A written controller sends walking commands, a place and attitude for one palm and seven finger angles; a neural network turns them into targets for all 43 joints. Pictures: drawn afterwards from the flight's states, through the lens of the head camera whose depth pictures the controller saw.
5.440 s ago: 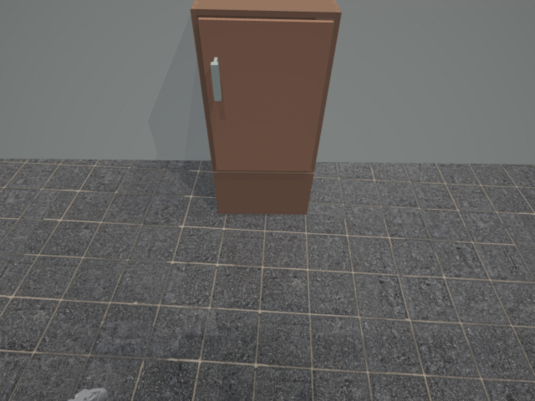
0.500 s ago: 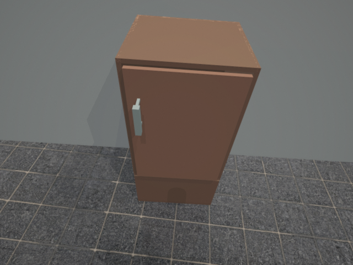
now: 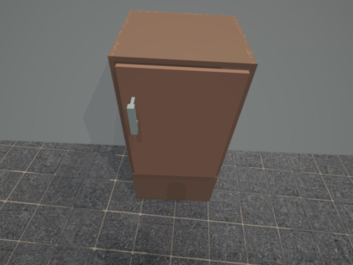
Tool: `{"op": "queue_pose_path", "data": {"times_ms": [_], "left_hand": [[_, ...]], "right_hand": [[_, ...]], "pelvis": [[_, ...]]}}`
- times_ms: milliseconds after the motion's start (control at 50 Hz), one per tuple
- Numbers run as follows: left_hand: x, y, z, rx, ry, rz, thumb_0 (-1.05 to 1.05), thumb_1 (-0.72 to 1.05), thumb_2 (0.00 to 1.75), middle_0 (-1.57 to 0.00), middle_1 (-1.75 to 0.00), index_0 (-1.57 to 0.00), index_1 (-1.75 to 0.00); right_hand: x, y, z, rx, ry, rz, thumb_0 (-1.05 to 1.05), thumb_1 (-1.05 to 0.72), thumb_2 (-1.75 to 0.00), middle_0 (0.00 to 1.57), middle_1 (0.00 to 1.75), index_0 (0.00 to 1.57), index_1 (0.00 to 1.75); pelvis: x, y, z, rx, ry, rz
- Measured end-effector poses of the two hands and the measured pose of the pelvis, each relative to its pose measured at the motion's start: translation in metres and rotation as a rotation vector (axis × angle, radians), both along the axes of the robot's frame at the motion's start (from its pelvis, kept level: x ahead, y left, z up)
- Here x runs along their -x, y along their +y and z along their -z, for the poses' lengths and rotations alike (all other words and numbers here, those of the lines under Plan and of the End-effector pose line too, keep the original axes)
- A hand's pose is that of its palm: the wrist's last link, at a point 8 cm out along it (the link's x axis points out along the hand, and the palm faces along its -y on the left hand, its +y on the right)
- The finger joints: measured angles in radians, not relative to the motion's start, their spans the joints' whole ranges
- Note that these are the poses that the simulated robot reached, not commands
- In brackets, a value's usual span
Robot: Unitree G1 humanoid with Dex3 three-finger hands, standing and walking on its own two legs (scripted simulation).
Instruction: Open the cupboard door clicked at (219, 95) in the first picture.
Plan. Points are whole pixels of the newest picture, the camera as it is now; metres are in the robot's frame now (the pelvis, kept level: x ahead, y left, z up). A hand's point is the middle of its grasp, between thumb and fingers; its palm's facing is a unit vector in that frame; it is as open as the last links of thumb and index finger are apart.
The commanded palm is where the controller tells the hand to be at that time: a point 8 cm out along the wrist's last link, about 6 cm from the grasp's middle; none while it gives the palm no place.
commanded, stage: come to a stop and stand still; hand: left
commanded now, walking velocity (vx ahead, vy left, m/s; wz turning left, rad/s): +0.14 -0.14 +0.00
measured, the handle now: (133, 115) +0.58 +0.18 -0.03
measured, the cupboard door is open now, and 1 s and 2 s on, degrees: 0 0 0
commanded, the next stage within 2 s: none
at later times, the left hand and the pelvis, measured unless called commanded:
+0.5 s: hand out of the picture +0.02 +0.16 -0.18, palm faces +0.04 -0.98 -0.18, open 7.3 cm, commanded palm none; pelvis +0.01 +0.00 +0.00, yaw +0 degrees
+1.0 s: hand out of the picture +0.04 +0.19 -0.16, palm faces -0.03 -0.97 -0.26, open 7.4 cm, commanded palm none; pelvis +0.01 +0.00 +0.00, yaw -1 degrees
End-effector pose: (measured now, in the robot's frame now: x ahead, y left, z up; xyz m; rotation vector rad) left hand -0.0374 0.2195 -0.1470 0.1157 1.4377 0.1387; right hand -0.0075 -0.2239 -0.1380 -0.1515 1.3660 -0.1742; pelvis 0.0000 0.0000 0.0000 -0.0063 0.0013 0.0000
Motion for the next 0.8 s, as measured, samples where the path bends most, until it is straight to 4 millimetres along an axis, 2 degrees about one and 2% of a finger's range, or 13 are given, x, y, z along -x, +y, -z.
{"op": "queue_pose_path", "data": {"times_ms": [100,240,320,420,560,660,800], "left_hand": [[0.001,-0.019,0.002,0.009,0.004,-0.039,0.00,0.91,0.89,-0.19,-0.30,-0.20,-0.30],[-0.005,-0.038,0.010,0.053,0.038,-0.057,0.00,0.91,0.89,-0.19,-0.30,-0.20,-0.30],[-0.021,-0.038,0.010,0.055,0.015,-0.049,0.01,0.91,0.89,-0.20,-0.30,-0.20,-0.30],[-0.042,-0.026,0.007,0.025,-0.044,-0.022,0.01,0.91,0.89,-0.20,-0.30,-0.20,-0.30],[-0.052,0.005,-0.002,-0.056,-0.107,0.029,0.01,0.92,0.89,-0.20,-0.30,-0.20,-0.30],[-0.064,0.027,-0.013,-0.109,-0.152,0.055,0.01,0.91,0.89,-0.20,-0.30,-0.20,-0.30],[-0.073,0.037,-0.025,-0.140,-0.173,0.074,0.01,0.91,0.89,-0.19,-0.30,-0.20,-0.30]], "right_hand": [[-0.007,-0.014,0.001,0.008,0.026,-0.009,0.00,-0.91,-0.90,0.21,0.30,0.20,0.30],[-0.047,-0.011,-0.002,0.029,-0.021,-0.033,0.01,-0.93,-0.90,0.20,0.30,0.20,0.30],[-0.063,-0.010,-0.006,0.039,-0.053,-0.038,0.01,-0.94,-0.90,0.20,0.30,0.20,0.30],[-0.075,-0.007,-0.007,0.030,-0.097,-0.046,0.01,-0.94,-0.90,0.20,0.30,0.20,0.30],[-0.074,-0.004,-0.003,0.000,-0.154,-0.047,0.00,-0.93,-0.90,0.20,0.30,0.20,0.30],[-0.061,0.000,0.006,-0.023,-0.162,-0.046,0.00,-0.93,-0.90,0.20,0.30,0.20,0.30],[-0.037,0.000,0.010,-0.046,-0.093,-0.049,0.00,-0.93,-0.90,0.20,0.30,0.20,0.30]], "pelvis": [[-0.013,-0.012,0.002,0.012,0.008,-0.010],[-0.030,-0.010,0.002,0.010,-0.015,-0.010],[-0.031,-0.008,0.000,0.000,-0.013,-0.006],[-0.022,-0.006,-0.001,-0.003,-0.007,-0.003],[-0.007,-0.001,0.002,0.018,-0.006,0.000],[-0.003,0.006,0.005,0.010,-0.010,-0.006],[-0.003,0.005,0.001,-0.009,-0.004,0.000]]}}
